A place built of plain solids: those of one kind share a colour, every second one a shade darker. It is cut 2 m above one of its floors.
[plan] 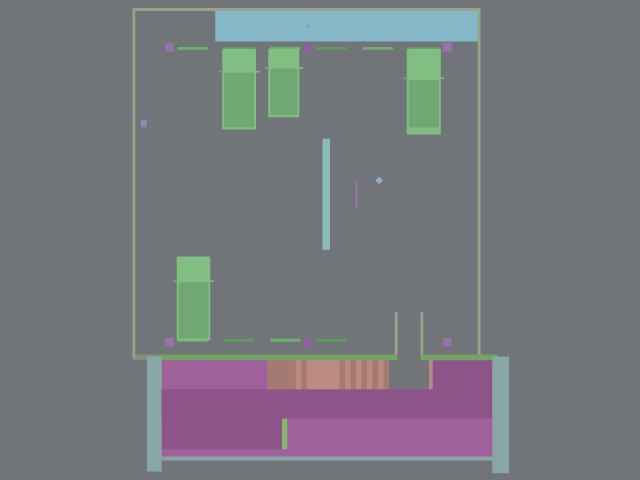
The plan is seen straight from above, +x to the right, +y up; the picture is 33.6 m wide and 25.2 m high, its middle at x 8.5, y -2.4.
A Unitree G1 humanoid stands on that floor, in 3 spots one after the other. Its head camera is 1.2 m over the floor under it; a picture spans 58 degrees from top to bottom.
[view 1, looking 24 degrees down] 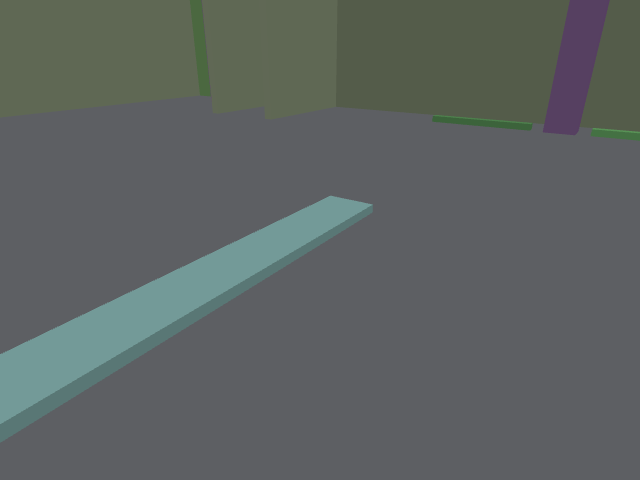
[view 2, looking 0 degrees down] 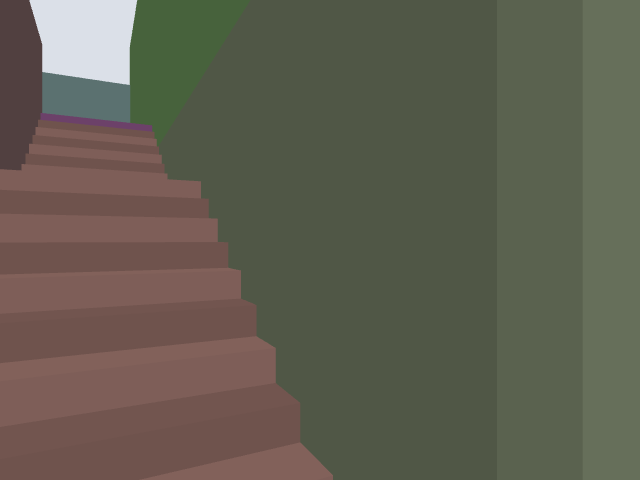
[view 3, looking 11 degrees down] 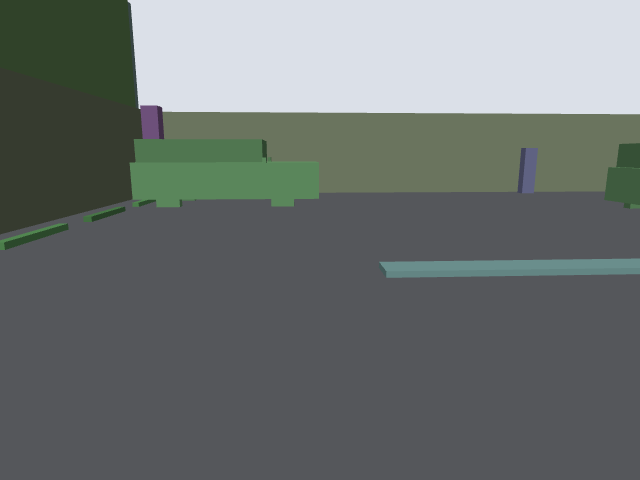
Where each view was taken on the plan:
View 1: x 7.17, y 0.00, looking -56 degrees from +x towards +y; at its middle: hump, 2.86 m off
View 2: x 13.22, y -9.47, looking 153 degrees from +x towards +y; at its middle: wall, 1.68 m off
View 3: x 13.17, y -3.79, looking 177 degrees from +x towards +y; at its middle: ground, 6.29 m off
